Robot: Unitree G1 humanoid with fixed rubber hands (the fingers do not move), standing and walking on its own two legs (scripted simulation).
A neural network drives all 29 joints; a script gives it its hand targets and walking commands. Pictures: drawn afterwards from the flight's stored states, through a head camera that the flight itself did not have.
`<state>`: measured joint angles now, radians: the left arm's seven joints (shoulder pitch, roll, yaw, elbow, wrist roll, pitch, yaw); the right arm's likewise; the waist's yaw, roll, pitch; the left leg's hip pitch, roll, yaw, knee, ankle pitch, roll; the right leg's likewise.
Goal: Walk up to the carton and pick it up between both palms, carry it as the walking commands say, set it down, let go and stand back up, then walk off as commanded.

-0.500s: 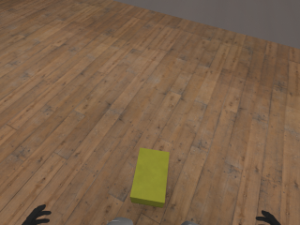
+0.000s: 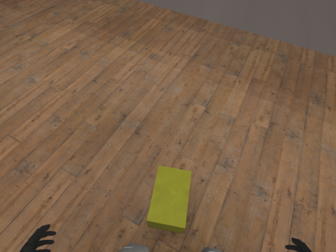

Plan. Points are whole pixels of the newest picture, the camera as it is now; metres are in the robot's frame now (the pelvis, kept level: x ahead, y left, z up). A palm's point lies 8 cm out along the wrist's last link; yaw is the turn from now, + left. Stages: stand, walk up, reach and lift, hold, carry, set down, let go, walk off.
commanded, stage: walk up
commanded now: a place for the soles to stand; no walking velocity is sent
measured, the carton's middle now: (170, 198) +0.42 -0.01 -0.69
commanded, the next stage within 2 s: reach and lift in 1.36 s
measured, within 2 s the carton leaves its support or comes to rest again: neither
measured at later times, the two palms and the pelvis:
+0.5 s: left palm out of the picture +0.07 +0.34 -0.09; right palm (291, 241) +0.16 -0.29 -0.08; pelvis +0.01 +0.01 +0.01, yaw +3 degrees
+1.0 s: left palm out of the picture +0.05 +0.31 -0.09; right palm out of the picture +0.12 -0.30 -0.10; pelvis +0.01 +0.00 +0.02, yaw +3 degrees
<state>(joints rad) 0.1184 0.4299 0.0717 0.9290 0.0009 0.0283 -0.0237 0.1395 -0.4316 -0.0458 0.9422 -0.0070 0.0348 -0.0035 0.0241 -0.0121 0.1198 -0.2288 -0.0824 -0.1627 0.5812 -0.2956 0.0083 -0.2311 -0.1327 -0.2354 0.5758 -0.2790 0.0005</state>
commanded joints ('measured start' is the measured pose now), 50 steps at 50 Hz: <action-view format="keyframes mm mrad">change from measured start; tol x8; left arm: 1 -42 204 48 -98 -7 -12 9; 21 62 176 1 -58 -14 -39 30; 50 -28 161 1 97 -10 -59 33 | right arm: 1 -51 -249 -57 -80 1 -18 -9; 50 -115 -147 -15 90 12 -55 -23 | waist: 1 15 92 -75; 5 23 135 -143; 14 -17 -124 -95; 19 17 120 -94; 27 -10 -3 -158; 50 1 -1 -136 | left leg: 1 -195 161 -240 -205 147 100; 3 -138 189 -293 -244 248 101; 9 -69 101 -103 -83 271 36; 12 -63 67 4 90 55 8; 15 9 91 25 -16 -51 25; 18 -71 247 -315 -263 225 116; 20 40 237 -210 -221 424 117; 27 76 173 -65 -219 387 21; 33 44 176 -80 -294 266 24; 50 38 162 -51 -290 272 13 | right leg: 1 148 -23 149 -15 -106 -55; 4 179 17 169 -69 -7 -40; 9 215 -130 246 -179 144 -101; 14 5 -280 274 -199 153 -175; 17 30 -53 120 6 -5 -36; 19 68 43 166 11 -96 -17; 24 222 -57 193 -185 256 -33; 50 234 -69 209 -292 119 -28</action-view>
